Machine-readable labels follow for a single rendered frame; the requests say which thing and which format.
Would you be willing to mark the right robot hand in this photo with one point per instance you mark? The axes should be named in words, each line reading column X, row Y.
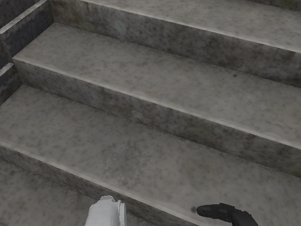
column 226, row 213

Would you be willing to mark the robot left shin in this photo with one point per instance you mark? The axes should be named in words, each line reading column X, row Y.
column 104, row 198

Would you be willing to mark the robot left thigh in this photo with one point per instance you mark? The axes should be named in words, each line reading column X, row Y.
column 107, row 213

